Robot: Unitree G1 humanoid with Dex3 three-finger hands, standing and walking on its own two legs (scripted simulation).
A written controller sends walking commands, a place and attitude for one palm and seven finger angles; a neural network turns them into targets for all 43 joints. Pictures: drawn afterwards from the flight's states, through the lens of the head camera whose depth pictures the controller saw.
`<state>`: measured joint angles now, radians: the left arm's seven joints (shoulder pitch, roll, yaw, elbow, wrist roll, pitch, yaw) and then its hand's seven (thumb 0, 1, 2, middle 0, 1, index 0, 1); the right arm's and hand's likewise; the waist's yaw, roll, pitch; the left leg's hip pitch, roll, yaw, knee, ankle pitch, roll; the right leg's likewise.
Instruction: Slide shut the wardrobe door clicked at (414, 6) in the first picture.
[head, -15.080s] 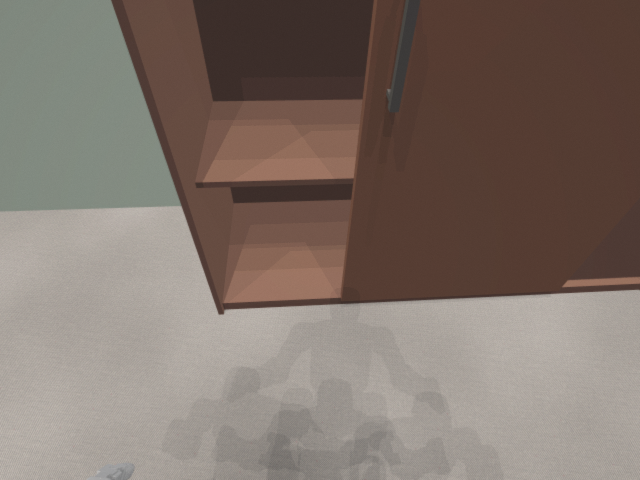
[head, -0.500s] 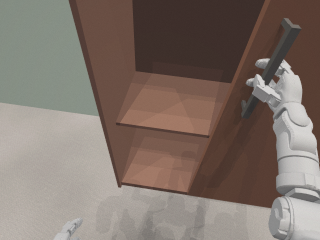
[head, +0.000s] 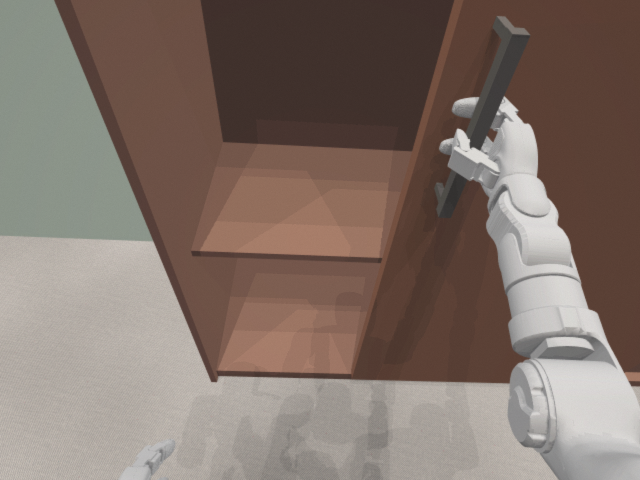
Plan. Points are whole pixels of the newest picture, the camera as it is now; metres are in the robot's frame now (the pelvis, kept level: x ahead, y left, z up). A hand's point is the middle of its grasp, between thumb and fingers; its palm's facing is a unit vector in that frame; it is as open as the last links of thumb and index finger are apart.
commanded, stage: tug the door sideways, standing still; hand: right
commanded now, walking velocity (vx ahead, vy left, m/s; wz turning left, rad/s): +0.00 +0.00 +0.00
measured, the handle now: (469, 131) +0.51 -0.15 +0.20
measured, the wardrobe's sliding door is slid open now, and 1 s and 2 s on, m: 0.42 0.39 0.22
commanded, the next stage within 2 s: step sideways, sliding the door along in 0.44 s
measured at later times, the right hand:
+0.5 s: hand (440, 155) +0.45 -0.10 +0.20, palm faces +0.05 +1.00 -0.04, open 5.7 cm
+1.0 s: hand (427, 155) +0.46 -0.09 +0.19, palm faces +0.16 +0.98 -0.08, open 5.8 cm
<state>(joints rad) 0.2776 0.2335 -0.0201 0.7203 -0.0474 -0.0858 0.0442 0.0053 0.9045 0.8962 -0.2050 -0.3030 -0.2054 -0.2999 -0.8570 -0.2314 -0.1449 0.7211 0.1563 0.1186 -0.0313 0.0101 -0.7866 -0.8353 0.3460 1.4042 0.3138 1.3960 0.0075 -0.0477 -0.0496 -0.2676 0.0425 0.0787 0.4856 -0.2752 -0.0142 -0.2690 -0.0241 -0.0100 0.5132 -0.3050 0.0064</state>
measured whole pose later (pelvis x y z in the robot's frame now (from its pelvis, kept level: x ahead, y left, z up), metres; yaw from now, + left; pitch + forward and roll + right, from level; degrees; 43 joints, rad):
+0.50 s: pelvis -0.01 +0.00 +0.00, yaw -1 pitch +4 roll +0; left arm 0.31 0.24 -0.01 0.77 -0.04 -0.19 0.02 0.01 0.91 0.90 -0.20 -0.30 -0.20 -0.30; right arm -0.90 -0.20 -0.08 0.77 0.16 0.06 -0.07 0.00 -0.81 -0.82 0.34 1.40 0.26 1.40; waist 0.00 -0.05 -0.04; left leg -0.29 0.05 0.09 0.50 -0.28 -0.01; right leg -0.29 -0.02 0.00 0.52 -0.29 0.01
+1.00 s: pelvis -0.01 +0.06 -0.01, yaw -2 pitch -1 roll +0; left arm 0.20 0.23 0.01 0.70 -0.05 0.00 0.07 0.01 0.90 0.90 -0.21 -0.30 -0.20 -0.30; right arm -0.91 -0.27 -0.12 0.60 0.10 -0.07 -0.11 -0.01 -0.77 -0.86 0.45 1.40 0.25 1.40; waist 0.00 -0.02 0.20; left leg -0.26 -0.01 0.14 0.62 -0.35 0.08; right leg -0.36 -0.08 -0.02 0.78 -0.38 -0.01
